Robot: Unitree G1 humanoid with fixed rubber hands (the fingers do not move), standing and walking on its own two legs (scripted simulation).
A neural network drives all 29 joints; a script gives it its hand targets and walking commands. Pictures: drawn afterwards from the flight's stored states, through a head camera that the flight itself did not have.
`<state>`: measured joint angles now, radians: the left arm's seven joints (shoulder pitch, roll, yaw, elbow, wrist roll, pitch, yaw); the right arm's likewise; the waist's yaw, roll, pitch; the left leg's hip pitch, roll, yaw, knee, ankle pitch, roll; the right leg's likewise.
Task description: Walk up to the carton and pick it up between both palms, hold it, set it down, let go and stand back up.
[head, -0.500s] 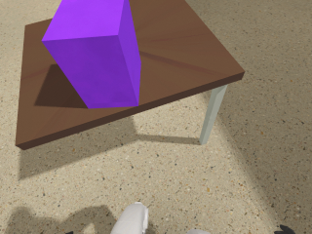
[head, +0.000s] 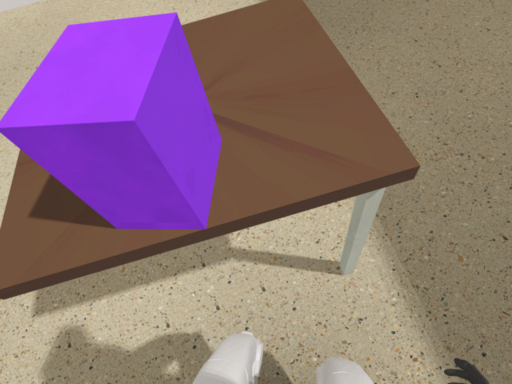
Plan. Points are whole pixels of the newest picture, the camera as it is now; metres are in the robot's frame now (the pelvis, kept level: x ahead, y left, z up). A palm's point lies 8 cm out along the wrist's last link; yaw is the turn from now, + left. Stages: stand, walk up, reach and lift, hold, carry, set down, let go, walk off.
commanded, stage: walk up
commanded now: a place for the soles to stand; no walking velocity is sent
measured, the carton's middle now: (142, 136) +0.48 +0.21 +0.10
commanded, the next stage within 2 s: none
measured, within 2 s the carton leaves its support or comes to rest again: neither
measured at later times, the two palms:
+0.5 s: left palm (86, 311) +0.23 +0.35 -0.07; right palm (436, 318) +0.23 -0.27 -0.15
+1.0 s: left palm (99, 314) +0.23 +0.33 -0.08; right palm (437, 301) +0.25 -0.27 -0.14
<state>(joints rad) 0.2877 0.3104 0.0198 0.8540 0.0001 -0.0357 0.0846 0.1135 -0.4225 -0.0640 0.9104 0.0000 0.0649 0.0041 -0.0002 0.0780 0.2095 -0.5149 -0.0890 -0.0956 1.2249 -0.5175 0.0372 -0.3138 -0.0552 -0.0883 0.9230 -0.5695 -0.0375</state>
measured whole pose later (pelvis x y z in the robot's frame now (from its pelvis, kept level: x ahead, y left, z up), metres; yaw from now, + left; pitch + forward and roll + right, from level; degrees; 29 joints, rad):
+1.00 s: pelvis +0.14 +0.03 +0.00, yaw +5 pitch -4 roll +2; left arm 0.10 0.29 0.02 0.85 0.00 -0.02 0.08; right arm 0.17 -0.45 -0.08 0.85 0.00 0.06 -0.02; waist 0.00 0.09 0.24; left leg -0.55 -0.09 -0.12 1.33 -0.48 0.03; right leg -0.47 -0.05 -0.10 0.92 -0.38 -0.08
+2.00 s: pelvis -0.13 +0.10 -0.02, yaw +17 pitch -6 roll +0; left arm 0.12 0.39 0.02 0.86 0.00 0.00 0.01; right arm 0.31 -0.46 -0.08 0.82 0.00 0.01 0.00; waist 0.00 0.04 0.15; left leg -0.34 -0.02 -0.10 1.01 -0.61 -0.01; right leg -0.48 -0.13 -0.12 1.03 -0.49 -0.03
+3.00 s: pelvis -0.11 +0.12 +0.01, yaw +17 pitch -6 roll -1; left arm 0.21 0.36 0.02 0.88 0.00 -0.01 0.00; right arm 0.19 -0.39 -0.02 0.87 0.00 -0.01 -0.01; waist 0.00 -0.01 0.13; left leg -0.43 -0.04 -0.10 0.87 -0.42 -0.02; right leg -0.35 -0.07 -0.10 0.84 -0.42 -0.02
